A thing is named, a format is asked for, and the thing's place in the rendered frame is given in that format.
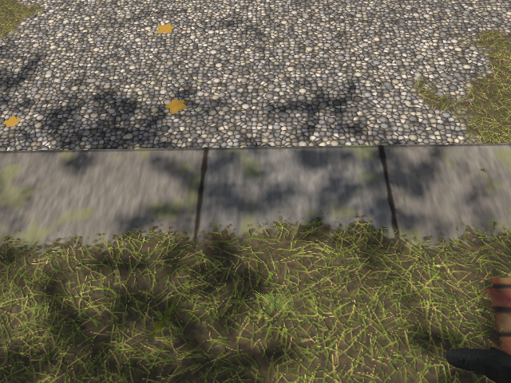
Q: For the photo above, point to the robot right hand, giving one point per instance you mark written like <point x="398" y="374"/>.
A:
<point x="493" y="363"/>

